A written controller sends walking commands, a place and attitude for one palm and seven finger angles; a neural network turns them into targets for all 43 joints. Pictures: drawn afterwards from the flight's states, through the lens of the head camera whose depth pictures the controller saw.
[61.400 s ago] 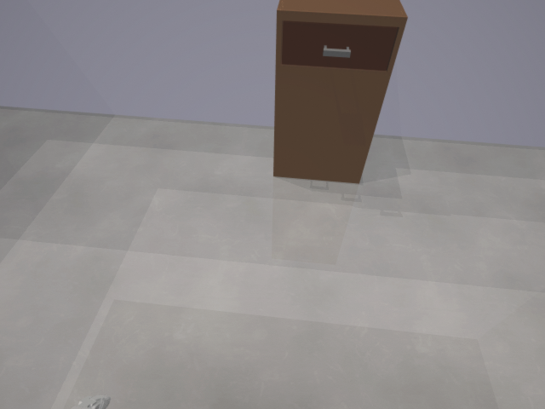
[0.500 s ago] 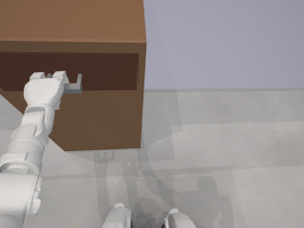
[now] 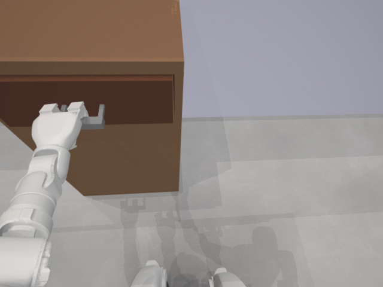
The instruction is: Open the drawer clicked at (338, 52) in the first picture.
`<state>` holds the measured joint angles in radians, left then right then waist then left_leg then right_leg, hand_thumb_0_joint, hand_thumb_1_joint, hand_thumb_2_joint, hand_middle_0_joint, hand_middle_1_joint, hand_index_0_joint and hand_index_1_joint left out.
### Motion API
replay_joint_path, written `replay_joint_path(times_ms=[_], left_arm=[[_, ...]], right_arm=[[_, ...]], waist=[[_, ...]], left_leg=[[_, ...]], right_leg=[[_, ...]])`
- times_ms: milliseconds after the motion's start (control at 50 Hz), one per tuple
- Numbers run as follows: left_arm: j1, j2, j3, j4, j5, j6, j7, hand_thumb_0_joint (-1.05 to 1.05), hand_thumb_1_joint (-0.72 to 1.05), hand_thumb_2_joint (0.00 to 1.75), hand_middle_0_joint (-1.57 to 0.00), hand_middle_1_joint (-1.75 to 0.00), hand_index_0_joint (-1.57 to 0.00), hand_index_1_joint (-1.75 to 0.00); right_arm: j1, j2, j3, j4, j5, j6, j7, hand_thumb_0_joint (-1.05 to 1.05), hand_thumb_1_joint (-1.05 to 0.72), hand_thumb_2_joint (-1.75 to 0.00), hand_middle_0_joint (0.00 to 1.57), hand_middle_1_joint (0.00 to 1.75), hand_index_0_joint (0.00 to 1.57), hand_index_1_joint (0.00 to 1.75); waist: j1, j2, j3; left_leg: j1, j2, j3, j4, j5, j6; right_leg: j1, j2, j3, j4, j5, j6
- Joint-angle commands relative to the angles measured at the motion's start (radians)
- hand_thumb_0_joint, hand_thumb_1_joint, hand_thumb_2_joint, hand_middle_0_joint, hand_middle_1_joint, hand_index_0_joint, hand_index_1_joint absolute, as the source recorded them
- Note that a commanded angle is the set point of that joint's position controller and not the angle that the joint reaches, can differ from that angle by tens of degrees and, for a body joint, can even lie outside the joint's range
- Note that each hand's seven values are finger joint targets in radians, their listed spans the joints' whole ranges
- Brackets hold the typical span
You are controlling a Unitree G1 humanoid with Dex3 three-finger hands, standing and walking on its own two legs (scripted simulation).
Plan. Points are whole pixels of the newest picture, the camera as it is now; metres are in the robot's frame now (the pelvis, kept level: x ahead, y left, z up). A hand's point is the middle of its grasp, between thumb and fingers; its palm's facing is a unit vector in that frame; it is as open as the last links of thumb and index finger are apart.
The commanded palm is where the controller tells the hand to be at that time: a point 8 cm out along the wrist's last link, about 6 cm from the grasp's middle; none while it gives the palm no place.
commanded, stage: pull the drawer open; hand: left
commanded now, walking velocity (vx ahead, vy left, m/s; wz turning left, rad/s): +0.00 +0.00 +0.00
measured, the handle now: (81, 116) +0.48 +0.26 +0.01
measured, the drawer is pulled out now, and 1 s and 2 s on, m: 0.01 0.14 0.26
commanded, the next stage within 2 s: none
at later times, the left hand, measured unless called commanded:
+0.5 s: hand (64, 169) +0.36 +0.27 -0.02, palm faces -0.04 -0.05 -1.00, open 5.5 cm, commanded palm +0.33 +0.26 +0.04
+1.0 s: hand (58, 195) +0.30 +0.27 -0.02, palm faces -0.01 -0.06 -1.00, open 5.5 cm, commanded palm +0.27 +0.26 +0.04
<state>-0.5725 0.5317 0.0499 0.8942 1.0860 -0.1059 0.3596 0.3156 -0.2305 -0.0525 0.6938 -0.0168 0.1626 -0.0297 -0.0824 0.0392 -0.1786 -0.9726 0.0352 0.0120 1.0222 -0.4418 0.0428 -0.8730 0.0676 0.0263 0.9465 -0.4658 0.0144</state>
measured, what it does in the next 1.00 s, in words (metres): stands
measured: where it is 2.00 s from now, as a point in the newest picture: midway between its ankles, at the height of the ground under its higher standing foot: outside the picture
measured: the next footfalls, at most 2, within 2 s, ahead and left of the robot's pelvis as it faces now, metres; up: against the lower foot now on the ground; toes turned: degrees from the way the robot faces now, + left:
none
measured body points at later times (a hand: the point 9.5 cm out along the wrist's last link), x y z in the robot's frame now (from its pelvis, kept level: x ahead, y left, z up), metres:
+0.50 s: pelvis +0.00 +0.00 +0.01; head +0.07 +0.01 +0.45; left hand +0.36 +0.27 +0.04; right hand +0.12 -0.26 -0.11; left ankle +0.02 +0.09 -0.67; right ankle -0.01 -0.14 -0.67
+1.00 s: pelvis +0.00 -0.01 +0.01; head +0.07 +0.00 +0.45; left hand +0.30 +0.27 +0.04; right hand +0.13 -0.26 -0.11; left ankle +0.02 +0.09 -0.67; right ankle -0.01 -0.14 -0.67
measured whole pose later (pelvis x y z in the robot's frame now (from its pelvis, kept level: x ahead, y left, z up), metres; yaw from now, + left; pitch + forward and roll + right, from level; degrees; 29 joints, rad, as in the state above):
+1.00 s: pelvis +0.00 -0.01 +0.01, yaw +1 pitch +16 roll -2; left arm -0.07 0.43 0.01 0.47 1.06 -0.06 0.44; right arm 0.22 -0.23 -0.05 0.65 -0.01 0.13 -0.05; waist -0.01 0.04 -0.16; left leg -0.82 0.02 0.01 0.98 -0.44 0.03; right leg -0.73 0.05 0.02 0.93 -0.48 0.00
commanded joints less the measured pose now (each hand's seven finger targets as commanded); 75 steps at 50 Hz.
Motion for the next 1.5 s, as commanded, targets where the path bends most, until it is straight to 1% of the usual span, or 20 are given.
replay_joint_path(times_ms=[0, 60, 180, 200, 220, 360, 400, 420, 560, 580, 620, 700, 760, 800, 820, 880, 1020, 1300, 1420, 1480], left_arm=[[-0.141, 0.184, 0.054, -0.232, -0.006, -0.043, 0.042, 0.0, 0.9, 0.9, -0.4, -1.35, -0.4, -1.35], [-0.07, 0.143, 0.039, -0.258, -0.016, -0.032, 0.059, 0.0, 0.9, 0.9, -0.4, -1.35, -0.4, -1.35], [-0.112, 0.1, 0.004, -0.316, -0.007, -0.005, 0.096, 0.0, 0.9, 0.9, -0.4, -1.35, -0.4, -1.35], [-0.113, 0.112, 0.012, -0.318, 0.007, -0.003, 0.103, 0.0, 0.9, 0.9, -0.4, -1.35, -0.4, -1.35], [-0.098, 0.074, -0.018, -0.307, 0.001, 0.01, 0.102, 0.0, 0.9, 0.9, -0.4, -1.35, -0.4, -1.35], [-0.096, 0.084, -0.019, -0.296, 0.001, 0.027, 0.091, 0.0, 0.9, 0.9, -0.4, -1.35, -0.4, -1.35], [-0.093, 0.106, -0.004, -0.34, 0.012, 0.016, 0.087, 0.0, 0.9, 0.9, -0.4, -1.35, -0.4, -1.35], [-0.045, 0.066, -0.026, -0.334, 0.001, 0.017, 0.083, 0.0, 0.9, 0.9, -0.4, -1.35, -0.4, -1.35], [0.066, 0.077, -0.001, -0.386, -0.012, -0.002, 0.079, 0.0, 0.9, 0.9, -0.4, -1.35, -0.4, -1.35], [0.081, 0.108, 0.03, -0.403, -0.013, -0.003, 0.082, 0.0, 0.9, 0.9, -0.4, -1.35, -0.4, -1.35], [0.118, 0.079, 0.009, -0.406, -0.013, 0.003, 0.086, 0.0, 0.9, 0.9, -0.4, -1.35, -0.4, -1.35], [0.169, 0.111, 0.045, -0.476, -0.01, 0.006, 0.099, 0.0, 0.9, 0.9, -0.4, -1.35, -0.4, -1.35], [0.237, 0.081, 0.028, -0.507, -0.025, 0.021, 0.104, 0.0, 0.9, 0.9, -0.4, -1.35, -0.4, -1.35], [0.266, 0.105, 0.053, -0.547, -0.023, 0.022, 0.109, 0.0, 0.9, 0.9, -0.4, -1.35, -0.4, -1.35], [0.322, 0.055, 0.018, -0.539, -0.034, 0.032, 0.107, 0.0, 0.9, 0.9, -0.4, -1.35, -0.4, -1.35], [0.327, 0.104, 0.06, -0.582, -0.031, 0.036, 0.113, 0.0, 0.9, 0.9, -0.4, -1.35, -0.4, -1.35], [0.431, 0.047, 0.022, -0.655, -0.035, 0.051, 0.124, 0.0, 0.9, 0.9, -0.4, -1.35, -0.4, -1.35], [0.527, 0.061, 0.047, -0.771, -0.026, 0.054, 0.123, 0.0, 0.9, 0.9, -0.4, -1.35, -0.4, -1.35], [0.712, 0.01, 0.023, -0.842, -0.042, 0.059, 0.122, 0.0, 0.9, 0.9, -0.4, -1.35, -0.4, -1.35], [0.744, 0.023, 0.04, -0.874, -0.039, 0.058, 0.123, 0.0, 0.9, 0.9, -0.4, -1.35, -0.4, -1.35]], right_arm=[[0.066, -0.167, -0.065, -0.078, -0.006, -0.013, -0.009, 0.0, -0.9, -0.9, 0.2, 0.3, 0.2, 0.3], [0.05, -0.166, -0.068, -0.086, -0.005, -0.014, -0.005, 0.0, -0.9, -0.9, 0.2, 0.3, 0.2, 0.3], [0.026, -0.164, -0.073, -0.085, -0.005, -0.022, -0.007, 0.0, -0.9, -0.9, 0.2, 0.3, 0.2, 0.3], [0.02, -0.162, -0.07, -0.086, -0.005, -0.02, -0.008, 0.0, -0.9, -0.9, 0.2, 0.3, 0.2, 0.3], [0.016, -0.161, -0.071, -0.087, -0.003, -0.023, -0.007, 0.0, -0.9, -0.9, 0.2, 0.3, 0.2, 0.3], [-0.012, -0.156, -0.063, -0.098, 0.001, -0.029, -0.019, 0.0, -0.9, -0.9, 0.2, 0.3, 0.2, 0.3], [-0.028, -0.151, -0.058, -0.111, 0.001, -0.029, -0.022, 0.0, -0.9, -0.9, 0.2, 0.3, 0.2, 0.3], [-0.03, -0.148, -0.062, -0.114, 0.001, -0.032, -0.022, 0.0, -0.9, -0.9, 0.2, 0.3, 0.2, 0.3], [-0.065, -0.143, -0.056, -0.137, 0.001, -0.045, -0.024, 0.0, -0.9, -0.9, 0.2, 0.3, 0.2, 0.3], [-0.066, -0.148, -0.054, -0.138, 0.0, -0.047, -0.025, 0.0, -0.9, -0.9, 0.2, 0.3, 0.2, 0.3], [-0.071, -0.145, -0.054, -0.139, 0.001, -0.049, -0.025, 0.0, -0.9, -0.9, 0.2, 0.3, 0.2, 0.3], [-0.089, -0.142, -0.053, -0.145, 0.001, -0.052, -0.026, 0.0, -0.9, -0.9, 0.2, 0.3, 0.2, 0.3], [-0.095, -0.142, -0.055, -0.148, 0.001, -0.058, -0.024, 0.0, -0.9, -0.9, 0.2, 0.3, 0.2, 0.3], [-0.109, -0.143, -0.05, -0.153, 0.0, -0.057, -0.024, 0.0, -0.9, -0.9, 0.2, 0.3, 0.2, 0.3], [-0.105, -0.142, -0.054, -0.157, 0.0, -0.063, -0.023, 0.0, -0.9, -0.9, 0.2, 0.3, 0.2, 0.3], [-0.12, -0.147, -0.05, -0.157, -0.002, -0.067, -0.026, 0.0, -0.9, -0.9, 0.2, 0.3, 0.2, 0.3], [-0.14, -0.138, -0.05, -0.172, -0.005, -0.084, -0.021, 0.0, -0.9, -0.9, 0.2, 0.3, 0.2, 0.3], [-0.204, -0.127, -0.03, -0.197, -0.01, -0.091, -0.023, 0.0, -0.9, -0.9, 0.2, 0.3, 0.2, 0.3], [-0.214, -0.12, -0.032, -0.222, -0.013, -0.1, -0.012, 0.0, -0.9, -0.9, 0.2, 0.3, 0.2, 0.3], [-0.227, -0.123, -0.027, -0.224, -0.017, -0.102, -0.01, 0.0, -0.9, -0.9, 0.2, 0.3, 0.2, 0.3]], waist=[[0.044, 0.08, -0.427], [0.045, 0.059, -0.375], [0.021, 0.061, -0.341], [0.03, 0.053, -0.351], [0.025, 0.073, -0.33], [0.031, 0.035, -0.309], [0.048, 0.056, -0.353], [0.045, 0.055, -0.33], [0.061, 0.034, -0.301], [0.07, 0.041, -0.31], [0.066, 0.034, -0.281], [0.084, 0.032, -0.33], [0.08, 0.028, -0.301], [0.089, 0.023, -0.314], [0.081, 0.025, -0.282], [0.09, 0.035, -0.285], [0.085, 0.032, -0.254], [0.106, 0.032, -0.237], [0.115, 0.037, -0.22], [0.118, 0.038, -0.215]], left_leg=[[0.508, -0.013, -0.022, -0.1, 0.543, -0.016], [0.495, -0.016, -0.023, -0.112, 0.522, -0.015], [0.53, -0.012, -0.042, -0.125, 0.488, -0.02], [0.535, -0.012, -0.041, -0.13, 0.486, -0.021], [0.547, -0.013, -0.049, -0.133, 0.475, -0.023], [0.515, -0.028, -0.035, -0.147, 0.389, -0.014], [0.54, -0.027, -0.033, -0.148, 0.415, -0.019], [0.54, -0.029, -0.031, -0.143, 0.426, -0.016], [0.481, -0.038, -0.016, -0.144, 0.36, -0.01], [0.482, -0.036, -0.023, -0.147, 0.379, -0.013], [0.471, -0.038, -0.018, -0.144, 0.364, -0.012], [0.492, -0.036, -0.012, -0.145, 0.388, -0.013], [0.488, -0.037, -0.013, -0.149, 0.383, -0.013], [0.49, -0.035, -0.012, -0.153, 0.393, -0.015], [0.486, -0.038, -0.012, -0.152, 0.39, -0.012], [0.485, -0.036, -0.017, -0.158, 0.386, -0.015], [0.504, -0.036, -0.02, -0.158, 0.372, -0.015], [0.489, -0.044, -0.016, -0.151, 0.321, -0.016], [0.502, -0.042, -0.021, -0.144, 0.371, -0.018], [0.491, -0.041, -0.023, -0.145, 0.356, -0.019]], right_leg=[[0.088, 0.029, -0.066, -0.087, 0.377, -0.056], [0.101, 0.03, -0.071, -0.098, 0.364, -0.06], [0.063, 0.026, -0.077, -0.108, 0.316, -0.061], [0.06, 0.024, -0.077, -0.106, 0.313, -0.058], [0.048, 0.025, -0.079, -0.111, 0.295, -0.062], [0.09, 0.02, -0.073, -0.129, 0.279, -0.063], [0.095, 0.018, -0.07, -0.121, 0.288, -0.062], [0.102, 0.02, -0.071, -0.126, 0.301, -0.064], [0.136, 0.018, -0.061, -0.128, 0.293, -0.062], [0.146, 0.018, -0.064, -0.12, 0.298, -0.066], [0.14, 0.019, -0.063, -0.123, 0.297, -0.064], [0.16, 0.018, -0.057, -0.118, 0.318, -0.061], [0.172, 0.019, -0.06, -0.123, 0.322, -0.062], [0.18, 0.017, -0.057, -0.119, 0.328, -0.06], [0.184, 0.019, -0.06, -0.126, 0.333, -0.061], [0.186, 0.016, -0.058, -0.121, 0.323, -0.063], [0.173, 0.016, -0.064, -0.123, 0.304, -0.062], [0.162, 0.007, -0.056, -0.113, 0.272, -0.06], [0.184, 0.009, -0.062, -0.107, 0.311, -0.063], [0.18, 0.009, -0.06, -0.104, 0.301, -0.063]])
